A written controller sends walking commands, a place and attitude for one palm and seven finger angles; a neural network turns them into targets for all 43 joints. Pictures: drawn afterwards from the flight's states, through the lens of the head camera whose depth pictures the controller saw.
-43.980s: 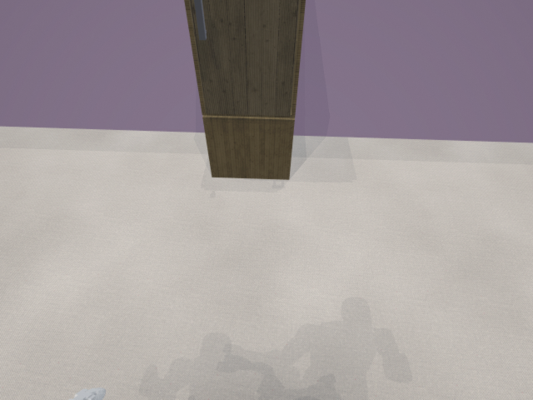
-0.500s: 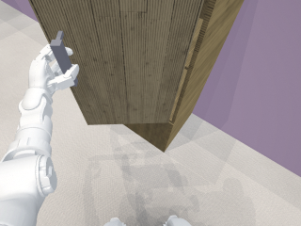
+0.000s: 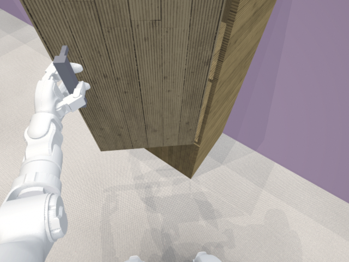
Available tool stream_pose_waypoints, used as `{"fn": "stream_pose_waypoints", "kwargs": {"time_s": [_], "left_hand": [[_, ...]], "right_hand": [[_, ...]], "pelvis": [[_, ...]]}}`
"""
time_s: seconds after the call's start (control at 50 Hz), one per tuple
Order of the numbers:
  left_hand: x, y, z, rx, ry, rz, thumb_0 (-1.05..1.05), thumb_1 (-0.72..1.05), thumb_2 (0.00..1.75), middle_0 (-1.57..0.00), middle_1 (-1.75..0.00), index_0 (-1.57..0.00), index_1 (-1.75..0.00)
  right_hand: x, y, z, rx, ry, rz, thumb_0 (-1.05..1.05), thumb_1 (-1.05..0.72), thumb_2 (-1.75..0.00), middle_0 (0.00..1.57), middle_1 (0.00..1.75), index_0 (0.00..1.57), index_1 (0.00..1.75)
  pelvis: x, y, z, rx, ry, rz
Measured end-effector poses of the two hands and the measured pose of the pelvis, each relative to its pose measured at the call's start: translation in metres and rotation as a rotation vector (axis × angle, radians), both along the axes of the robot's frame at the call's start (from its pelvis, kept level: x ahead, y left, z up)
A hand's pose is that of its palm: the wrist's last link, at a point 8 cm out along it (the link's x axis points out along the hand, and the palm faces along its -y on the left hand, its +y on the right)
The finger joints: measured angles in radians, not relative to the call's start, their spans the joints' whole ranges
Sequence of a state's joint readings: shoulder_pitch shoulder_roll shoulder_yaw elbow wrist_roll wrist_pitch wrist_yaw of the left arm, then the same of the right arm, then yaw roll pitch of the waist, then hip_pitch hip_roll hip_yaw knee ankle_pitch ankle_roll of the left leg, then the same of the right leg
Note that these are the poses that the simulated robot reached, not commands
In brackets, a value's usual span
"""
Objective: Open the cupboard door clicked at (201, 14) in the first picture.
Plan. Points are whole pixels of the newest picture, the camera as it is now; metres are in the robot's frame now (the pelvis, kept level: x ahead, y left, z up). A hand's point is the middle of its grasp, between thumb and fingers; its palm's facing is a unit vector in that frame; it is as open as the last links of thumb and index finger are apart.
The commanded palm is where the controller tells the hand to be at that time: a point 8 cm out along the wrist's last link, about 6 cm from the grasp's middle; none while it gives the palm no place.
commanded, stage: pull the door open along its arc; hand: left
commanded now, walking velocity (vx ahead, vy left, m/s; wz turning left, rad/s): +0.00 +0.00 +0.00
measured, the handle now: (73, 78) +0.52 +0.22 +0.11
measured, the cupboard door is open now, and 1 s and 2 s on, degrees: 41 76 78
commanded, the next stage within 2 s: open thumb and fingers to let go in 0.82 s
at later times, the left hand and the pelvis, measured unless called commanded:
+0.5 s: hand (109, 153) +0.31 +0.11 +0.11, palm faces +0.36 -0.93 +0.05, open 6.5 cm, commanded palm +0.25 +0.17 +0.10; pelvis +0.02 -0.02 +0.02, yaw +2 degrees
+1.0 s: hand (125, 164) +0.29 +0.08 +0.11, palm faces +0.44 -0.90 +0.00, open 6.4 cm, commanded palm +0.25 +0.11 +0.10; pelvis +0.00 -0.03 +0.01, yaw +4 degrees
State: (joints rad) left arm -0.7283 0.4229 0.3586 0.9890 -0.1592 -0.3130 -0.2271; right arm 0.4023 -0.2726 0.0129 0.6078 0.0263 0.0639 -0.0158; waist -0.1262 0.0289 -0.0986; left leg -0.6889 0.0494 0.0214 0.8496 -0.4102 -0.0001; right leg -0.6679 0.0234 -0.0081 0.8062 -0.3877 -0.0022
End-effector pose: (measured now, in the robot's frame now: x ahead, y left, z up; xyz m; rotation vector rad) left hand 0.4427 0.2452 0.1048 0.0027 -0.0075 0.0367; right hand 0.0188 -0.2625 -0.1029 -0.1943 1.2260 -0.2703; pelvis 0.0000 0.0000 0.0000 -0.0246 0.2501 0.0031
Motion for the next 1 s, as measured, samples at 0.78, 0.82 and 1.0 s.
{"fn": "stream_pose_waypoints", "kwargs": {"time_s": [0.78,0.82,1.0], "left_hand": [[-0.194,-0.126,0.005,-0.005,0.015,0.440,0.02,0.67,0.77,-0.29,-1.28,-0.29,-1.30],[-0.193,-0.127,0.005,0.004,0.008,0.436,0.02,0.67,0.79,-0.29,-1.29,-0.28,-1.30],[-0.192,-0.126,0.005,0.000,0.002,0.414,0.02,0.67,0.80,-0.30,-1.31,-0.30,-1.30]], "right_hand": [[0.178,0.025,0.032,0.104,-0.396,0.298,0.01,-0.90,-0.90,0.20,0.30,0.20,0.30],[0.169,0.020,0.026,0.097,-0.367,0.289,0.01,-0.90,-0.90,0.20,0.30,0.20,0.30],[0.142,0.012,0.017,0.086,-0.317,0.256,0.01,-0.91,-0.90,0.20,0.30,0.20,0.30]], "pelvis": [[0.015,-0.033,0.013,0.040,-0.196,0.072],[0.012,-0.034,0.013,0.042,-0.195,0.074],[0.004,-0.034,0.015,0.044,-0.202,0.072]]}}
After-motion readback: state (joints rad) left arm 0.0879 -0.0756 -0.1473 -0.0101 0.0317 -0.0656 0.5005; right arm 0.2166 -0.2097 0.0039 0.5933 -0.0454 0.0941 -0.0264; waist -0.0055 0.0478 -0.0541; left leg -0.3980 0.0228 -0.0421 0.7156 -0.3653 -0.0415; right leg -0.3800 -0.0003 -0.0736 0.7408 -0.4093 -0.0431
